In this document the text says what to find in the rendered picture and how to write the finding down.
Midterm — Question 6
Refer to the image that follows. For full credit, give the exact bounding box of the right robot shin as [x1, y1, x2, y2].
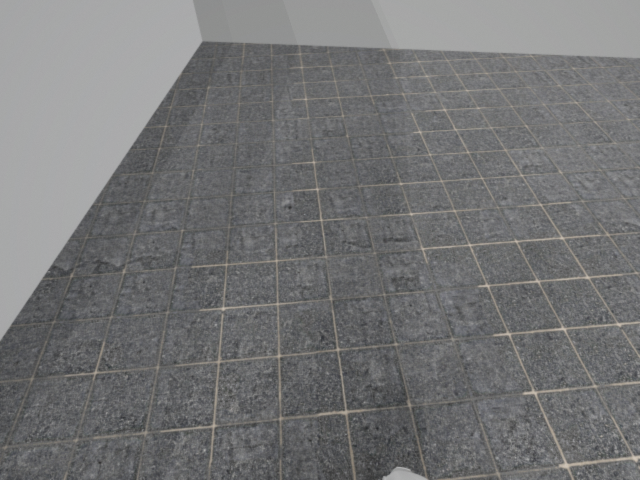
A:
[390, 467, 412, 474]

